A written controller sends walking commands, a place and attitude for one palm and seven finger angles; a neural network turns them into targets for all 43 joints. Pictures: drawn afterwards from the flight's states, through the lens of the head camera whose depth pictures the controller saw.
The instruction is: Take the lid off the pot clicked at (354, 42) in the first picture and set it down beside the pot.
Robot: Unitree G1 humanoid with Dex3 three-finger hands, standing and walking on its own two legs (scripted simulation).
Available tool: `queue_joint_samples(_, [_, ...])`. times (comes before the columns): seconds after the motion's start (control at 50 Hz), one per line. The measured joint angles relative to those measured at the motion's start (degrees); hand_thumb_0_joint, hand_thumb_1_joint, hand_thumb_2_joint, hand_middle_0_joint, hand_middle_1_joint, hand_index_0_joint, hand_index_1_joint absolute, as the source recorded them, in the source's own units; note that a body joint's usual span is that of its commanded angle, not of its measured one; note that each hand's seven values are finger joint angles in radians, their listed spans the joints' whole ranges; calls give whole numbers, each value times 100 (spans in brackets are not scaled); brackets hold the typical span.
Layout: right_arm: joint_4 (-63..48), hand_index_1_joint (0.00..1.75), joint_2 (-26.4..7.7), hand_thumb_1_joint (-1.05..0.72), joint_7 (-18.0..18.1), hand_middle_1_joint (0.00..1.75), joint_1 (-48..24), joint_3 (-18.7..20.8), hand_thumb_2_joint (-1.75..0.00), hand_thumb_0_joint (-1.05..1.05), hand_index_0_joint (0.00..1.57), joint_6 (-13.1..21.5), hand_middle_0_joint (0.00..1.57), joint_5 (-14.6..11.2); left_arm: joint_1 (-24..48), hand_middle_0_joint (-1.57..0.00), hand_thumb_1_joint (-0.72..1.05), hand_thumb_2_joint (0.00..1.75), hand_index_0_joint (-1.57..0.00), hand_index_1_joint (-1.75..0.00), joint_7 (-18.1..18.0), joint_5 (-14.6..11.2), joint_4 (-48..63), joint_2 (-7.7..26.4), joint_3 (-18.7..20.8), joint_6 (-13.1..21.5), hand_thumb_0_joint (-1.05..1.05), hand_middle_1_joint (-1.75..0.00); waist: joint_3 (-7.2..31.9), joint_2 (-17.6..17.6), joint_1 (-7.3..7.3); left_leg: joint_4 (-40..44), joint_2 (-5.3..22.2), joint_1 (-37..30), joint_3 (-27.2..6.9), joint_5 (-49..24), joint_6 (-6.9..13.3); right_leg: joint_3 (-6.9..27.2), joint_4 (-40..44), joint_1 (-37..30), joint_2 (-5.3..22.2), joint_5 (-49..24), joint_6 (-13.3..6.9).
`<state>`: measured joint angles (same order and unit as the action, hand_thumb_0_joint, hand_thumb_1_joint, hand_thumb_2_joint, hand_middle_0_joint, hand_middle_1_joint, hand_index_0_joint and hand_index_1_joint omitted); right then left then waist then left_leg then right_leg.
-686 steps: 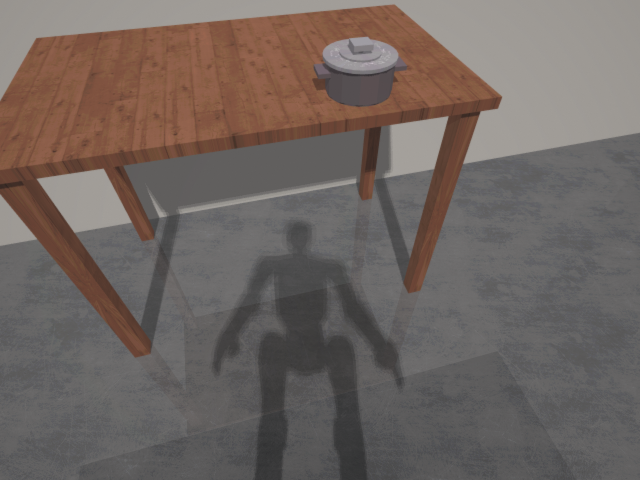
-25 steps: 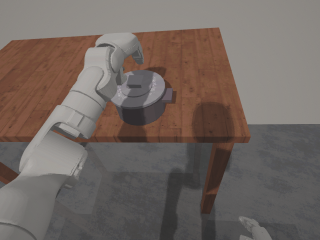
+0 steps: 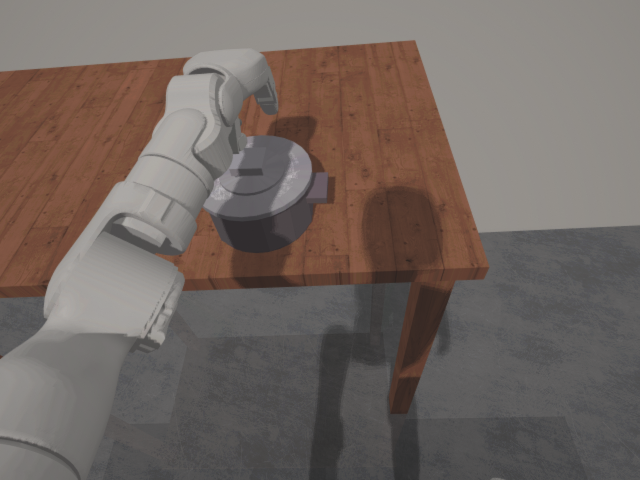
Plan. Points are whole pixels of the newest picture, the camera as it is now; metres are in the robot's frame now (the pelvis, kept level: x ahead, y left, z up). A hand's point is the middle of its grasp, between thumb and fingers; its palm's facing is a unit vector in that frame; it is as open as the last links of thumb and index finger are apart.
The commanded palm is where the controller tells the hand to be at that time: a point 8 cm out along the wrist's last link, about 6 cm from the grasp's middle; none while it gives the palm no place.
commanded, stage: move the open hand above the knob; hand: left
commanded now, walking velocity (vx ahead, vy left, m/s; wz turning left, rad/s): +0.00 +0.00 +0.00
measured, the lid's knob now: (249, 161) +0.49 +0.09 +0.14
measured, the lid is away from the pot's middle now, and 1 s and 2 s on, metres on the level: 0.00 0.00 0.00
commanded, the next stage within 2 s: lower the open fingers around the knob in 0.94 s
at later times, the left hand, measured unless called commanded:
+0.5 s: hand (234, 125) +0.47 +0.09 +0.21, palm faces -0.19 +0.02 -0.98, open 9.7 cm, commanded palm +0.44 +0.10 +0.27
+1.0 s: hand (226, 133) +0.45 +0.09 +0.21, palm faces -0.19 +0.00 -0.98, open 9.7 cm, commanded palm +0.42 +0.10 +0.27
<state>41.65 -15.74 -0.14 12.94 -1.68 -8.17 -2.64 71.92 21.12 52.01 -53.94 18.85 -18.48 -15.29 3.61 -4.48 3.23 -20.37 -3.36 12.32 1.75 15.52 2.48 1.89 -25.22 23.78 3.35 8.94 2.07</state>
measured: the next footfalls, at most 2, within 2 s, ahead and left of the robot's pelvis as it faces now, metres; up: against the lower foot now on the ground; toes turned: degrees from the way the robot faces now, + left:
none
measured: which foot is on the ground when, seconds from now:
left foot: down 0.00-1.00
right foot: down 0.00-1.00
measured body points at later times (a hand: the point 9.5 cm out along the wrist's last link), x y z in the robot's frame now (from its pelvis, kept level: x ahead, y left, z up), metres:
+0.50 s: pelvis +0.00 +0.01 +0.00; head +0.03 -0.03 +0.45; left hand +0.47 +0.08 +0.27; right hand +0.16 -0.22 -0.13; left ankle -0.06 +0.09 -0.74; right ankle +0.03 -0.14 -0.74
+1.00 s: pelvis +0.00 +0.00 +0.00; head +0.01 -0.04 +0.45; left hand +0.46 +0.09 +0.27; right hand +0.14 -0.23 -0.13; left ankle -0.06 +0.09 -0.74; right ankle +0.03 -0.14 -0.74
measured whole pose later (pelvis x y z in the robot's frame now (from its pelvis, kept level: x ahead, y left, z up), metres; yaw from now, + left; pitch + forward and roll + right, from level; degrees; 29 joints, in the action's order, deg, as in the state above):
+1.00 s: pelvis +0.00 +0.00 +0.00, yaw +1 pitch +5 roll +1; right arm 40.2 -15.6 -0.9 8.8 -2.0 -9.3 -3.0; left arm 66.4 22.9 50.8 -44.4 17.7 -21.5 -17.3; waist 4.0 -4.4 1.0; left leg -20.2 -3.8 9.9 0.7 15.2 2.6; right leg 0.9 -24.7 20.8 4.0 8.9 2.1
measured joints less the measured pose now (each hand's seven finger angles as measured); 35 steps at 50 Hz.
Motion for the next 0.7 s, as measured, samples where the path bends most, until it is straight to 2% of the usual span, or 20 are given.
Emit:
queue_joint_samples(0.12, [-35,30,13,-91,-29,30,-106,5,-90,1,20,25,20,13,-149,-90,-35,170,-91,-8,45,-29,247,-4,20,14,0,-8,48,-13,-63,23,-7,-28,-31,-1,10,-30,38,-48,14,5,11])
queue_joint_samples(0.3, [-161,30,50,-91,-68,30,-365,-5,-90,1,20,6,20,-17,-301,-90,-35,170,-91,-8,169,-91,630,-71,-277,-63,0,-8,74,20,-181,29,-36,-88,-115,-9,22,-109,64,-152,60,21,21])
queue_joint_samples(0.4, [-158,30,77,-91,-80,30,-499,-50,-90,1,20,-46,20,-30,-193,-91,-35,170,-91,-8,129,-124,508,-241,-424,-140,0,-8,79,40,-229,18,-61,-104,-147,-9,28,-137,48,-178,90,36,22])
queue_joint_samples(0.52, [-169,30,126,-91,-74,30,-506,-87,-90,1,20,-56,20,15,-218,-91,-35,170,-91,-8,67,-90,585,-293,-307,-96,0,-8,102,-9,-219,47,-68,-132,-136,-18,35,-123,65,-195,95,30,32])
queue_joint_samples(0.58, [-142,30,138,-91,-89,30,-481,-118,-90,1,20,-113,20,-1,-164,-91,-35,170,-91,-8,32,-59,415,-310,-283,-184,0,-8,116,-17,-222,46,-64,-149,-110,-6,36,-98,48,-194,85,38,39])
queue_joint_samples(0.7, [-149,30,112,-91,-98,30,-369,-102,-90,1,20,-159,20,11,-409,-90,-35,170,-91,-8,147,-82,746,-223,-191,-189,0,-8,94,-61,-213,45,-51,-191,-107,-4,35,-97,60,-241,71,34,36])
